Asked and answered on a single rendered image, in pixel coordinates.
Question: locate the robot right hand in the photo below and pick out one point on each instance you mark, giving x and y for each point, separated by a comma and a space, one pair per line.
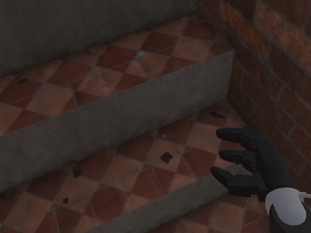
260, 157

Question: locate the robot right forearm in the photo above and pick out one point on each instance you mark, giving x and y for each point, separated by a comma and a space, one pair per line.
287, 212

